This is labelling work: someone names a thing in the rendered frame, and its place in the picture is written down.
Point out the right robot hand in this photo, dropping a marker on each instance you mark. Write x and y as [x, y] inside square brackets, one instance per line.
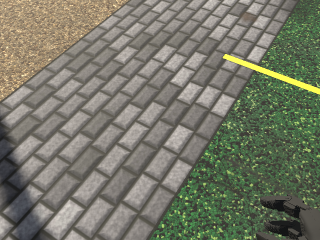
[307, 229]

